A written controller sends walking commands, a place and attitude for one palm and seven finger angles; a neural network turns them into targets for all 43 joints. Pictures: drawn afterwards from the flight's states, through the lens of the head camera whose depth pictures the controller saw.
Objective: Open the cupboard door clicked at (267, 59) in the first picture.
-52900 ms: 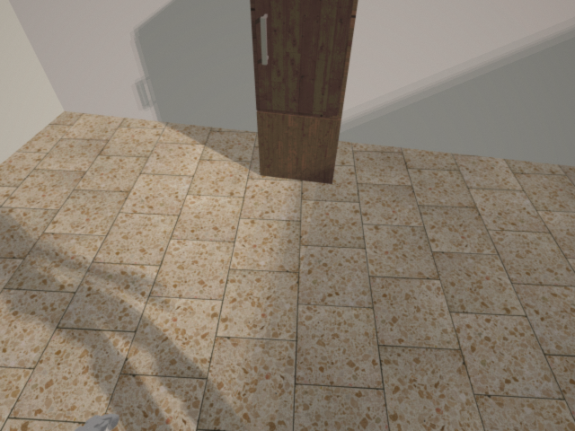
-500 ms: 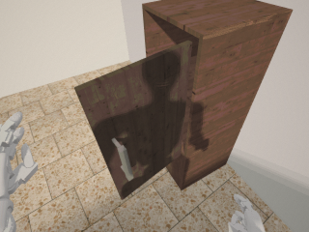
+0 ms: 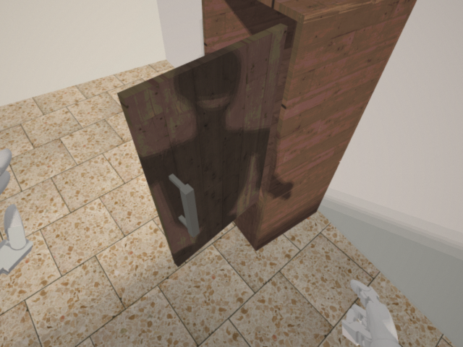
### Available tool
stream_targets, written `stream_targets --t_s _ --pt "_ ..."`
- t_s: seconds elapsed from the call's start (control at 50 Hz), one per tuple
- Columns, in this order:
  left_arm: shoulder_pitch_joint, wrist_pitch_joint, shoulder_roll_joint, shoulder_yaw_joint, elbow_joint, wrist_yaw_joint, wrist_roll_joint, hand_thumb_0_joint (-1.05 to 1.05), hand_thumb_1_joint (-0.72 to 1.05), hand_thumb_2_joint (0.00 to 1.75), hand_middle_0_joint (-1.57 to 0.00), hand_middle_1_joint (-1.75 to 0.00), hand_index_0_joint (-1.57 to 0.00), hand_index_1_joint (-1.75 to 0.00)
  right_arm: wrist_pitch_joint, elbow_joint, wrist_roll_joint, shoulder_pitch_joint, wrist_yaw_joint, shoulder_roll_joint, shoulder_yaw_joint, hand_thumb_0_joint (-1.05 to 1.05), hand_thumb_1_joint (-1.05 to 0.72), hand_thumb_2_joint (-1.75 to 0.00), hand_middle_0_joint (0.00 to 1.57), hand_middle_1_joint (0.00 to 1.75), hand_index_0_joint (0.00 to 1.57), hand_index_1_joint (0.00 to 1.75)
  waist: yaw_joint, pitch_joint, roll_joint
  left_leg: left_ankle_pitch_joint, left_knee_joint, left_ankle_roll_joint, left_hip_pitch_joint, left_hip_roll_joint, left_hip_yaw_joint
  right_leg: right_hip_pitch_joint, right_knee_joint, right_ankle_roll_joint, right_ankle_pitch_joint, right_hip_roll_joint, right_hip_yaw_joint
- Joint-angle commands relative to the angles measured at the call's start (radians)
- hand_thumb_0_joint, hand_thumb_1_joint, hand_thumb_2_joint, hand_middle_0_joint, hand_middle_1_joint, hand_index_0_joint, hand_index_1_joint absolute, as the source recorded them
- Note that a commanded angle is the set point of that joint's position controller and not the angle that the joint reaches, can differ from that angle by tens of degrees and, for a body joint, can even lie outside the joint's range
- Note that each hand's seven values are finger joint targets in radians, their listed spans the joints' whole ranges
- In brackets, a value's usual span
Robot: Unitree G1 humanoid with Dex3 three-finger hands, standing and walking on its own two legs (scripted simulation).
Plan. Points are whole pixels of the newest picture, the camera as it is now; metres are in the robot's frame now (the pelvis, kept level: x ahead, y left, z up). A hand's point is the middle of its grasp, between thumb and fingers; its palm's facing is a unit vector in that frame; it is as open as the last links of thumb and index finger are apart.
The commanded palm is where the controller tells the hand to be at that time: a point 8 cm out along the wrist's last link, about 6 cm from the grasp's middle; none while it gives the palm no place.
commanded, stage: step back with the hand held close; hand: left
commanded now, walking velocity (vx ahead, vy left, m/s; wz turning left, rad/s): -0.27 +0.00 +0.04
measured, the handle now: (184, 207) +0.39 +0.13 -0.04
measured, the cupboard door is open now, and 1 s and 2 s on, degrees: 100 100 100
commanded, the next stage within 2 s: stop stepping back and stand still in 0.60 s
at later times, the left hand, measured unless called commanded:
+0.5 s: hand out of the picture +0.06 +0.29 +0.16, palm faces +0.51 -0.73 -0.45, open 7.4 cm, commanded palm -0.02 +0.31 +0.18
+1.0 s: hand out of the picture -0.08 +0.21 +0.16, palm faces +0.42 -0.75 -0.51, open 7.4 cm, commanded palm -0.12 +0.24 +0.18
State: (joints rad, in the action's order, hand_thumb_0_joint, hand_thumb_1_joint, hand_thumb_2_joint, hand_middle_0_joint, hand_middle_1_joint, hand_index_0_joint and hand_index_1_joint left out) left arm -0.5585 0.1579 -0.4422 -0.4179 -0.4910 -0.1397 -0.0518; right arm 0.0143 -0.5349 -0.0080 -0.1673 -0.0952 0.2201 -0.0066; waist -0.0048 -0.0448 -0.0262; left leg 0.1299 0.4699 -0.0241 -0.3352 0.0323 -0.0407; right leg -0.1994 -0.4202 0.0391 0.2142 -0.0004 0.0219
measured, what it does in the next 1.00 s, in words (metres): walks backwards: right foot, then left foot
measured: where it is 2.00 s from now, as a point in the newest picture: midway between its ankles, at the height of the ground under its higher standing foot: outside the picture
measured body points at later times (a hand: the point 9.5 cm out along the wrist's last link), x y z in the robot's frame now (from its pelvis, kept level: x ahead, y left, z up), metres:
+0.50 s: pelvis -0.14 +0.00 -0.01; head -0.10 +0.02 +0.44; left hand +0.03 +0.33 +0.18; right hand +0.08 -0.20 -0.09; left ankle -0.08 +0.09 -0.74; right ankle -0.09 -0.12 -0.72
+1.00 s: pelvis -0.28 -0.06 +0.00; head -0.28 -0.07 +0.45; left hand -0.11 +0.24 +0.19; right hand -0.17 -0.32 -0.11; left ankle -0.26 +0.06 -0.72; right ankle -0.39 -0.13 -0.74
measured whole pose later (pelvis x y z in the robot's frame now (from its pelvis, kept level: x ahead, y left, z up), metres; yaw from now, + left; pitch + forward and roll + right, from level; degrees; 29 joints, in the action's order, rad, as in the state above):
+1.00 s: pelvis -0.28 -0.06 +0.00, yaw -3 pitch +3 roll +3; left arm -0.61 0.20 -0.42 -0.43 -0.45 -0.17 -0.04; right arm -0.08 -0.69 -0.01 -0.31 -0.08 0.25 -0.02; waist 0.00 0.08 0.03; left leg 0.27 0.69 -0.01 -0.39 -0.03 -0.10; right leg -0.11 -0.49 -0.05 0.42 0.00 0.01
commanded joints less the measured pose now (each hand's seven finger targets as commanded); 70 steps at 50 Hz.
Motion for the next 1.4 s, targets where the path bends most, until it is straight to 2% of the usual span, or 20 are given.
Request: stream_targets --t_s 0.0,0.14,0.2,0.24,0.32,0.36,0.42,0.58,0.72,0.78,0.8,0.86,0.96,1.02,1.06,1.14,1.18,1.22,1.28,1.38 --pt "0.017 0.085 -0.159 -0.135 -0.184 -0.029 0.013 0.0 0.9 0.9 -0.2 -0.3 -0.2 -0.3 -0.078 0.153 -0.001 0.08 -0.013 0.141 -0.042 0.0 -0.9 -0.9 0.2 0.3 0.2 0.3 0.002 0.105 -0.098 0.294 -0.183 -0.016 -0.098 0.057 0.071 0.103 -0.005 -0.003 -0.061 -0.043 -0.037" --pt "0.055 0.121 -0.147 -0.166 -0.207 -0.022 0.045 0.0 0.9 0.9 -0.2 -0.3 -0.2 -0.3 -0.138 0.152 0.007 0.093 -0.006 0.152 -0.053 0.0 -0.9 -0.9 0.2 0.3 0.2 0.3 0.029 0.109 -0.24 0.679 -0.319 -0.091 -0.477 0.178 0.205 0.337 -0.32 -0.008 0.031 -0.119 -0.058" --pt "0.032 0.126 -0.173 -0.175 -0.252 -0.02 0.022 0.0 0.9 0.9 -0.2 -0.3 -0.2 -0.3 -0.154 0.145 0.011 0.078 0.004 0.12 -0.054 0.0 -0.9 -0.9 0.2 0.3 0.2 0.3 0.019 0.098 -0.078 0.478 -0.096 -0.027 -0.262 0.063 0.089 0.069 -0.071 -0.067 0.123 -0.046 0.056" --pt "0.004 0.129 -0.172 -0.143 -0.254 -0.033 0.005 0.0 0.9 0.9 -0.2 -0.3 -0.2 -0.3 -0.153 0.093 0.009 0.029 0.019 0.095 -0.056 0.0 -0.9 -0.9 0.2 0.3 0.2 0.3 -0.011 0.133 0.14 0.173 0.323 0.048 0.126 -0.046 -0.005 -0.346 0.193 -0.173 0.026 0.198 0.36" --pt "0.108 0.094 -0.172 -0.115 -0.233 -0.041 0.022 0.0 0.9 0.9 -0.2 -0.3 -0.2 -0.3 -0.14 0.072 0.016 0.049 0.012 0.074 -0.053 0.0 -0.9 -0.9 0.2 0.3 0.2 0.3 -0.015 0.161 0.261 0.271 0.325 0.044 0.031 -0.022 0.058 -0.162 0.045 -0.158 -0.527 0.222 0.255" --pt "0.17 0.086 -0.162 -0.094 -0.203 -0.04 0.01 0.0 0.9 0.9 -0.2 -0.3 -0.2 -0.3 -0.132 0.05 0.008 0.087 -0.014 0.091 -0.031 0.0 -0.9 -0.9 0.2 0.3 0.2 0.3 -0.023 0.112 0.075 0.0 -0.036 0.046 0.139 -0.03 0.004 -0.163 -0.079 -0.054 -0.5 0.073 0.103" --pt "0.201 0.1 -0.175 -0.111 -0.207 -0.05 0.016 0.0 0.9 0.9 -0.2 -0.3 -0.2 -0.3 -0.158 0.052 0.015 0.053 -0.011 0.1 -0.053 0.0 -0.9 -0.9 0.2 0.3 0.2 0.3 0.02 0.206 -0.179 -0.604 -0.105 -0.078 0.226 0.298 0.2 -0.206 -0.4 -0.017 0.266 -0.039 0.06" --pt "0.027 0.07 -0.169 -0.157 -0.309 -0.038 -0.011 0.0 0.9 0.9 -0.2 -0.3 -0.2 -0.3 -0.178 0.084 0.019 0.096 0.044 0.125 -0.073 0.0 -0.9 -0.9 0.2 0.3 0.2 0.3 0.013 0.187 -0.157 0.035 -0.229 -0.129 -0.04 0.293 0.169 -0.099 -0.618 -0.007 0.23 -0.052 -0.003" --pt "-0.051 0.072 -0.167 -0.166 -0.265 -0.038 -0.036 0.0 0.9 0.9 -0.2 -0.3 -0.2 -0.3 -0.173 0.08 0.014 0.076 0.043 0.106 -0.054 0.0 -0.9 -0.9 0.2 0.3 0.2 0.3 0.01 0.199 -0.238 0.381 -0.269 0.023 -0.056 0.132 0.043 0.114 -0.008 -0.07 0.275 -0.091 -0.153" --pt "-0.064 0.09 -0.276 -0.237 -0.274 -0.046 -0.024 0.0 0.9 0.9 -0.2 -0.3 -0.2 -0.3 -0.144 0.057 0.009 0.06 0.045 0.093 -0.046 0.0 -0.9 -0.9 0.2 0.3 0.2 0.3 0.017 0.166 0.193 0.22 0.407 0.069 0.007 -0.038 0.005 -0.223 0.288 -0.202 0.165 0.321 0.329" --pt "-0.028 0.102 -0.292 -0.242 -0.297 -0.059 -0.022 0.0 0.9 0.9 -0.2 -0.3 -0.2 -0.3 -0.145 0.055 0.015 0.053 0.04 0.096 -0.033 0.0 -0.9 -0.9 0.2 0.3 0.2 0.3 0.01 0.159 0.16 0.253 0.514 0.058 -0.148 -0.024 0.047 -0.128 0.215 -0.216 -0.144 0.365 0.289" --pt "-0.03 0.076 -0.192 -0.169 -0.175 -0.054 -0.006 0.0 0.9 0.9 -0.2 -0.3 -0.2 -0.3 -0.158 0.056 -0.014 0.044 0.027 0.097 -0.04 0.0 -0.9 -0.9 0.2 0.3 0.2 0.3 -0.006 0.19 0.22 0.188 0.456 0.049 -0.279 -0.018 0.014 0.173 0.002 -0.113 -0.734 0.236 0.134" --pt "0.114 0.094 -0.162 -0.109 -0.077 -0.058 0.017 0.0 0.9 0.9 -0.2 -0.3 -0.2 -0.3 -0.17 0.016 -0.001 0.033 0.004 0.107 -0.037 0.0 -0.9 -0.9 0.2 0.3 0.2 0.3 -0.014 0.149 0.136 0.078 0.069 -0.02 0.038 -0.087 -0.1 0.106 -0.09 -0.053 -0.768 0.198 0.067" --pt "0.121 0.103 -0.163 -0.101 -0.098 -0.057 0.013 0.0 0.9 0.9 -0.2 -0.3 -0.2 -0.3 -0.165 0.031 -0.003 -0.001 0.009 0.152 -0.055 0.0 -0.9 -0.9 0.2 0.3 0.2 0.3 -0.028 0.202 -0.035 -0.264 0.017 -0.119 0.319 0.084 0.106 -0.103 -0.34 0.033 -0.473 0.082 0.006" --pt "0.085 0.106 -0.169 -0.117 -0.116 -0.058 0.019 0.0 0.9 0.9 -0.2 -0.3 -0.2 -0.3 -0.171 0.036 -0.001 -0.007 0.028 0.136 -0.054 0.0 -0.9 -0.9 0.2 0.3 0.2 0.3 -0.002 0.162 -0.122 -0.369 -0.028 -0.195 0.335 0.23 0.29 -0.28 -0.387 0.026 0.224 0.015 -0.012" --pt "0.036 0.096 -0.18 -0.153 -0.186 -0.049 0.027 0.0 0.9 0.9 -0.2 -0.3 -0.2 -0.3 -0.179 0.039 0.007 0.047 0.025 0.124 -0.038 0.0 -0.9 -0.9 0.2 0.3 0.2 0.3 0.001 0.018 -0.156 0.337 -0.179 -0.108 -0.19 0.174 0.178 0.078 -0.193 -0.039 0.212 0.012 -0.079" --pt "0.002 0.098 -0.2 -0.18 -0.167 -0.051 0.031 0.0 0.9 0.9 -0.2 -0.3 -0.2 -0.3 -0.167 0.067 0.003 0.048 0.014 0.117 -0.052 0.0 -0.9 -0.9 0.2 0.3 0.2 0.3 0.012 -0.003 -0.049 0.539 0.006 -0.031 -0.339 0.044 0.042 0.138 -0.03 -0.096 0.287 0.066 0.047" --pt "0.02 0.103 -0.165 -0.139 -0.12 -0.044 0.026 0.0 0.9 0.9 -0.2 -0.3 -0.2 -0.3 -0.149 0.062 0.006 0.049 0.028 0.111 -0.069 0.0 -0.9 -0.9 0.2 0.3 0.2 0.3 0.016 -0.061 0.288 0.376 0.618 0.024 -0.36 -0.052 0.022 -0.11 0.336 -0.233 0.687 0.376 0.644" --pt "0.085 0.143 -0.157 -0.14 -0.061 -0.024 0.024 0.0 0.9 0.9 -0.2 -0.3 -0.2 -0.3 -0.159 0.026 0.016 0.004 0.032 0.113 -0.053 0.0 -0.9 -0.9 0.2 0.3 0.2 0.3 -0.025 -0.02 0.065 0.19 0.714 0.034 -0.336 0.006 0.085 -0.103 0.248 -0.213 0.354 0.318 0.418" --pt "0.182 0.144 -0.121 -0.065 0.023 -0.031 0.036 0.0 0.9 0.9 -0.2 -0.3 -0.2 -0.3 -0.167 0.023 0.01 0.031 0.009 0.097 -0.042 0.0 -0.9 -0.9 0.2 0.3 0.2 0.3 -0.011 0.027 0.133 0.126 0.406 0.021 -0.19 0.0 -0.027 -0.02 0.189 -0.14 0.054 0.226 0.145"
